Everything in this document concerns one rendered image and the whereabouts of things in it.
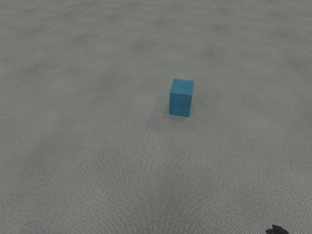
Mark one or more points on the robot right hand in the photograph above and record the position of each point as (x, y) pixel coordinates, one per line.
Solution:
(276, 230)

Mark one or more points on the carton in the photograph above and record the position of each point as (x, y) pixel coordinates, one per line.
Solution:
(180, 97)

